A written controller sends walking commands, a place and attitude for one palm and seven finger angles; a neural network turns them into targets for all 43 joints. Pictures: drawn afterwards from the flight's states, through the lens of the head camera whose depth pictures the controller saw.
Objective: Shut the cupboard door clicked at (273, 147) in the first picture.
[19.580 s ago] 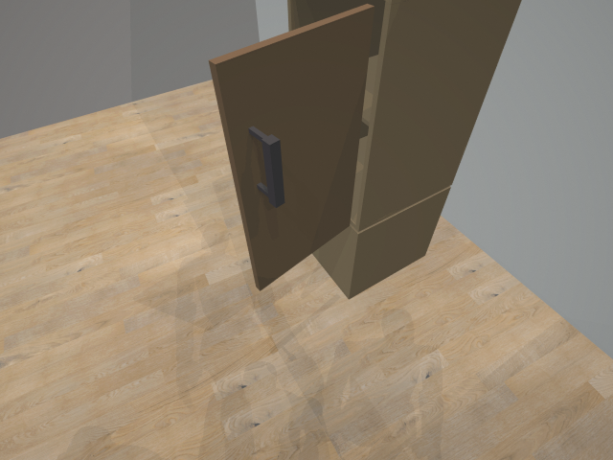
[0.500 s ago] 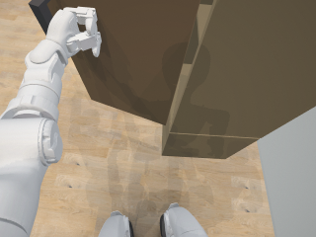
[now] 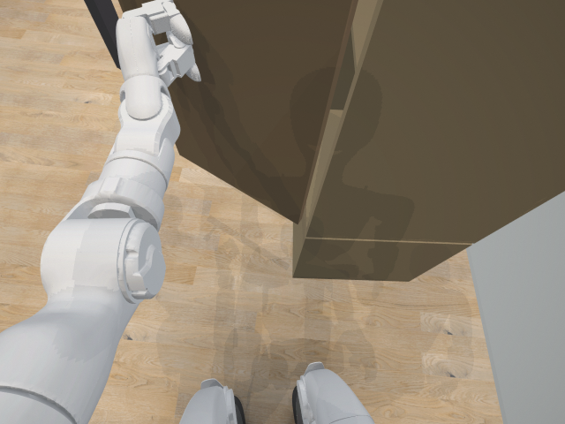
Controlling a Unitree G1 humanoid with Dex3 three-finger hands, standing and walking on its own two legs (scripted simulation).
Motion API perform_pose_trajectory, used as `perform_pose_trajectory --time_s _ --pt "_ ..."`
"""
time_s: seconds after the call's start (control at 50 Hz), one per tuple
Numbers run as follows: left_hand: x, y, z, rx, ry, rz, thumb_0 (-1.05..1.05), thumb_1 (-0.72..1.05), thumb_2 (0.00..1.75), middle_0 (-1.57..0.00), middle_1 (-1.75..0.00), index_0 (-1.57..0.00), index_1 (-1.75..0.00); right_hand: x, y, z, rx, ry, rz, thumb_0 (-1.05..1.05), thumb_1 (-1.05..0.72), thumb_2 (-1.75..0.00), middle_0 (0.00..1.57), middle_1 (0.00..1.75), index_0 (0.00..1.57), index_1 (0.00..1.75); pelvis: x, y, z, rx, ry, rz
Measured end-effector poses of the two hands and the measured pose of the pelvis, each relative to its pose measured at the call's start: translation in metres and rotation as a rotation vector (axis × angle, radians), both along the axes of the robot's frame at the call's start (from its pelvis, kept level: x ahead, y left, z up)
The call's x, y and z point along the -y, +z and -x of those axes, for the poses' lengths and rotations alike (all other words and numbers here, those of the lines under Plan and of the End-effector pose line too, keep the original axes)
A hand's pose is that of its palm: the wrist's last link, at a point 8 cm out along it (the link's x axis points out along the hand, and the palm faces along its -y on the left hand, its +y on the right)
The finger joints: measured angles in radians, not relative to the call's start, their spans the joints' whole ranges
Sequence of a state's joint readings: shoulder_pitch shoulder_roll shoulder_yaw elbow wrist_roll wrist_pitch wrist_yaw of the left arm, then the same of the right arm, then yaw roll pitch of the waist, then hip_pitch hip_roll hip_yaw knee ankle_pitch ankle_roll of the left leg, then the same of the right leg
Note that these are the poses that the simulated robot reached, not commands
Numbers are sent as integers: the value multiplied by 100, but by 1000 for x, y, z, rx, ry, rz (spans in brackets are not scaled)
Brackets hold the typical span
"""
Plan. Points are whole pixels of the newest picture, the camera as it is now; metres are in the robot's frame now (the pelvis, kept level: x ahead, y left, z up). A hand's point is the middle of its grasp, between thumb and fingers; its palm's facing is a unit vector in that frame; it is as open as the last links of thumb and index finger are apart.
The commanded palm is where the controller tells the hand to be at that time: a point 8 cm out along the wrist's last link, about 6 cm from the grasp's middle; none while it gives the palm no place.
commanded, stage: pull the fist back off the door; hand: left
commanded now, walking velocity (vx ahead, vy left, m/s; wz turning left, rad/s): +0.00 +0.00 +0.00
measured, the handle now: (119, 12) +0.65 +0.12 +0.13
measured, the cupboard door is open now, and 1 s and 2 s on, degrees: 59 59 59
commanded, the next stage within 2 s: draw the hand back to the body in 0.64 s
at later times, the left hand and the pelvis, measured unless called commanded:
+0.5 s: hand (179, 119) +0.48 +0.06 +0.11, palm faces +0.01 -1.00 +0.03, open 3.1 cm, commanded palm +0.45 +0.10 +0.13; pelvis +0.01 -0.01 +0.04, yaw +1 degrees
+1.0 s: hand (148, 137) +0.43 +0.08 +0.15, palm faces +0.02 -1.00 -0.05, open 3.1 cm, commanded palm +0.39 +0.13 +0.16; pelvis +0.01 -0.01 +0.04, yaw -1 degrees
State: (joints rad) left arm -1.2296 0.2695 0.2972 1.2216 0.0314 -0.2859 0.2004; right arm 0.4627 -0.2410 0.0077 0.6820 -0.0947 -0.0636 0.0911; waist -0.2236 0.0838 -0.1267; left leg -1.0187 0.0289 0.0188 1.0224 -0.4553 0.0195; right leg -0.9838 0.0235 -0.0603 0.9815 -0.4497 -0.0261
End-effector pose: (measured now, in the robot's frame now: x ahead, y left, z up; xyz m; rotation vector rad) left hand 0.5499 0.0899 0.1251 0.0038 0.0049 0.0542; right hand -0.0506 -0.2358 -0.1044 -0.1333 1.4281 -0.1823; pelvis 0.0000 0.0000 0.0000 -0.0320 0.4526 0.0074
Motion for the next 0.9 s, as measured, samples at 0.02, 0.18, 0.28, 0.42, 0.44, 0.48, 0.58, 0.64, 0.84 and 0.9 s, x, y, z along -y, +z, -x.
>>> perform_pose_trajectory --time_s 0.02,0.18,0.28,0.42,0.44,0.48,0.58,0.64,0.84,0.9 --pt "3 -1 3 9 -2 -28 2 91 91 -129 -150 -130 -150 -2 -1 1 -4 -7 -15 0 -90 -90 20 30 20 30 1 1 -1 7 -2 -2" --pt "6 3 17 -72 -19 0 2 90 90 -130 -150 -130 -150 1 12 -3 17 -76 -22 1 -90 -90 20 30 21 30 9 20 -9 78 -21 -16" --pt "-8 27 32 30 -11 -3 2 90 90 -130 -150 -130 -150 17 20 -16 63 -54 -5 1 -90 -90 20 30 20 30 13 28 -14 118 -26 -22" --pt "-21 2 71 -54 -46 -8 1 90 90 -130 -150 -130 -150 40 28 -53 133 -3 31 1 -90 -90 20 30 20 30 16 35 -13 169 -8 -24" --pt "-22 -4 78 -64 -43 7 1 90 90 -130 -150 -130 -150 43 29 -60 149 6 40 1 -90 -90 20 30 20 30 16 35 -12 176 -6 -24" --pt "-21 -11 90 -55 -40 26 2 90 90 -130 -150 -130 -150 46 31 -74 186 23 57 1 -90 -90 20 30 20 30 15 36 -10 188 -1 -23" --pt "-10 4 108 83 -69 15 2 90 90 -130 -150 -130 -150 46 28 -106 288 52 70 1 -91 -90 20 30 20 30 13 33 -5 202 5 -24" --pt "1 16 108 102 -99 -28 2 90 90 -130 -150 -131 -150 39 24 -118 327 54 51 1 -91 -90 20 30 20 30 11 32 -3 212 8 -27" --pt "-4 18 98 -2 -20 36 2 90 90 -130 -150 -130 -150 13 22 -101 324 20 -11 1 -90 -90 20 30 20 30 11 37 1 222 -19 -38" --pt "-18 26 110 88 -20 3 2 90 90 -130 -150 -130 -150 13 21 -88 300 5 -22 1 -90 -90 20 30 20 30 11 38 -1 228 -33 -40"
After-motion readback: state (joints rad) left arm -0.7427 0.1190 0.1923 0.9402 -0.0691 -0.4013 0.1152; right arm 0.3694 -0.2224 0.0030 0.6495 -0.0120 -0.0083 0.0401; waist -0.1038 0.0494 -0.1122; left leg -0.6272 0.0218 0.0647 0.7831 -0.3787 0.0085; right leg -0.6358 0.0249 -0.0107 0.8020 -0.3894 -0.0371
